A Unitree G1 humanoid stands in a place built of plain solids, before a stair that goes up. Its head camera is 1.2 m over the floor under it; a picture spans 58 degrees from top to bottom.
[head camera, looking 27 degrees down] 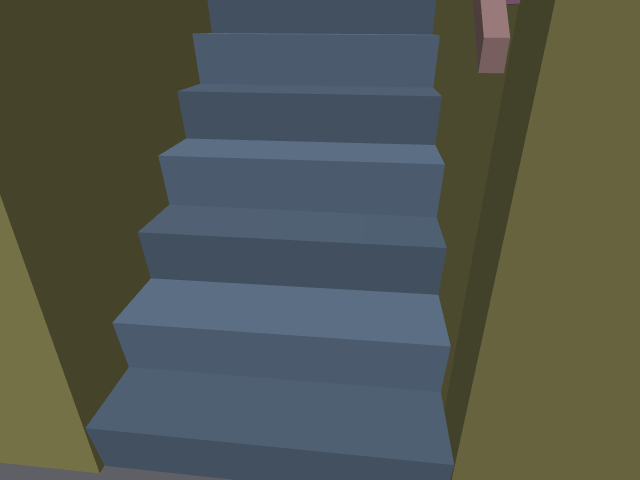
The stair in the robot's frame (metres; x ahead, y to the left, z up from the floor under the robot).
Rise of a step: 0.19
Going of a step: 0.23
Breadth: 1.00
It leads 6 degrees to the right of straight ahead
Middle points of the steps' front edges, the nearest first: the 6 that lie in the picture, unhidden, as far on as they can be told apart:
0.78 0.15 0.19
1.00 0.13 0.38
1.23 0.10 0.57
1.46 0.08 0.77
1.69 0.05 0.95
1.92 0.03 1.15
